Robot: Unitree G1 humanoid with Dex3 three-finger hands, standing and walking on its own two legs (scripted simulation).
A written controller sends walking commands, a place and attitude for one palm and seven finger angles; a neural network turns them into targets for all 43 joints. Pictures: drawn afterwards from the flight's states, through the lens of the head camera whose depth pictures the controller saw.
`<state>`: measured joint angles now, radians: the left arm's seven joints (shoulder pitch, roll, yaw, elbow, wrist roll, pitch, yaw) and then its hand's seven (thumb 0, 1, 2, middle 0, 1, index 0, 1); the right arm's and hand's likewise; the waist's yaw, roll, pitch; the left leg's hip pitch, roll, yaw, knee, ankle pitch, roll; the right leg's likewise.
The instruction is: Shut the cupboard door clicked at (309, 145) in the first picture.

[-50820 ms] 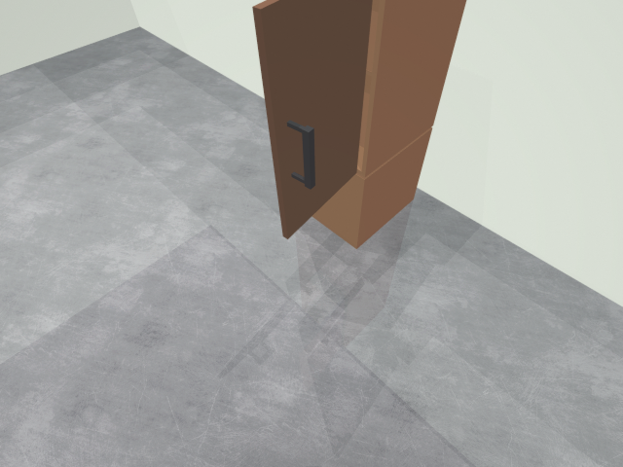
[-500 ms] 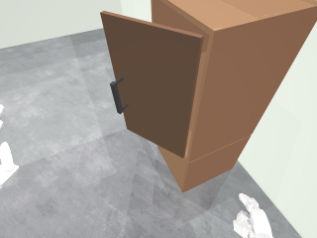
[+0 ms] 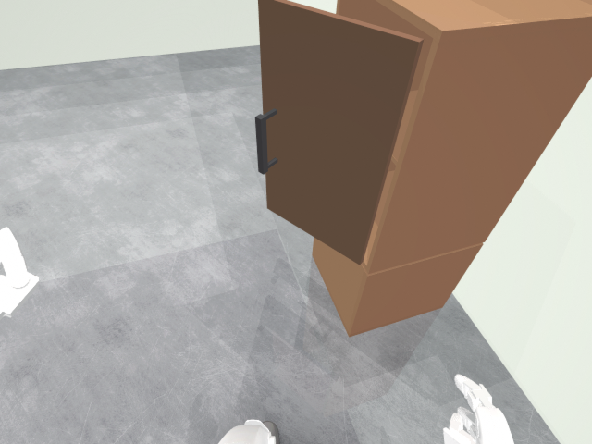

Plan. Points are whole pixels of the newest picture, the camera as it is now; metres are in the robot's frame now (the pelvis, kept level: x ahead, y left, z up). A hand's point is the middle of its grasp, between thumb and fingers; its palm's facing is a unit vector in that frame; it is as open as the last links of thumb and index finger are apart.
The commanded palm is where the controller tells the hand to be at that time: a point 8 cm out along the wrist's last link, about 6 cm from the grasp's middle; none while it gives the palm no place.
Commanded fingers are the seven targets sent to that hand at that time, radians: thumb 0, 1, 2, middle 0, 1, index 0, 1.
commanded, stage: step back with the hand held close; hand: left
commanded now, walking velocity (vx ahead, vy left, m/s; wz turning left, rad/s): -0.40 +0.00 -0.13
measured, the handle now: (267, 142) +0.80 +0.12 -0.04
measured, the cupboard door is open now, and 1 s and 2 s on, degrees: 33 33 33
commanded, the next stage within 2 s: stop stepping back and stand still in 0.08 s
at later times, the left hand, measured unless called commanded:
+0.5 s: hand out of the picture +0.09 +0.32 +0.18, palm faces +0.51 -0.79 -0.34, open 7.4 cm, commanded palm +0.01 +0.34 +0.20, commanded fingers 0.00 0.90 0.90 -0.20 -0.30 -0.20 -0.30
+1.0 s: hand out of the picture +0.09 +0.30 +0.18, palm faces +0.40 -0.84 -0.38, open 7.4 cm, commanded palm +0.02 +0.34 +0.20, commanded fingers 0.00 0.90 0.90 -0.20 -0.30 -0.20 -0.30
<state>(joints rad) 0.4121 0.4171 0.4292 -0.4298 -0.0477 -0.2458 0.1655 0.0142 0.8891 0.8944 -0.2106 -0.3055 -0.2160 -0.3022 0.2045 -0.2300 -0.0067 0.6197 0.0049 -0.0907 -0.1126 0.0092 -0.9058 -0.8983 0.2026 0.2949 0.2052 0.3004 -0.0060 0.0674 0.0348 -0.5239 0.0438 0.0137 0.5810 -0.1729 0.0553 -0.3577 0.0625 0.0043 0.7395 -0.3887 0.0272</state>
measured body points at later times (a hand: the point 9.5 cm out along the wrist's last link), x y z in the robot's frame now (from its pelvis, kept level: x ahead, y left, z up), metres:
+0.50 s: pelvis -0.14 +0.04 +0.02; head -0.15 +0.05 +0.47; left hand +0.05 +0.36 +0.20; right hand +0.02 -0.19 -0.06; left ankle -0.06 +0.14 -0.72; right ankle -0.12 -0.08 -0.70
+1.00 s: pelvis -0.14 +0.05 +0.01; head -0.13 +0.07 +0.45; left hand +0.07 +0.34 +0.20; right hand -0.03 -0.22 -0.08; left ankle -0.08 +0.17 -0.72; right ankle -0.20 -0.04 -0.72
